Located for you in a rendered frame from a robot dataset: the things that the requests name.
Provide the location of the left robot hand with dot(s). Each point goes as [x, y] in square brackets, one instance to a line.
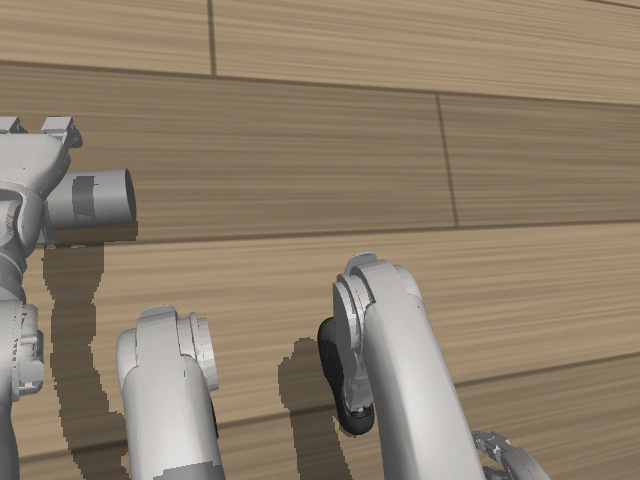
[38, 162]

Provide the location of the left robot arm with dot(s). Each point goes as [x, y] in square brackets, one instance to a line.
[21, 344]

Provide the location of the right robot foot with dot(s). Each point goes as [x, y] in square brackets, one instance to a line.
[353, 422]

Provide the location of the can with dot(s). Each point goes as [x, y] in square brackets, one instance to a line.
[91, 198]

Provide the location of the right robot hand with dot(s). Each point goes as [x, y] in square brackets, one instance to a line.
[518, 464]

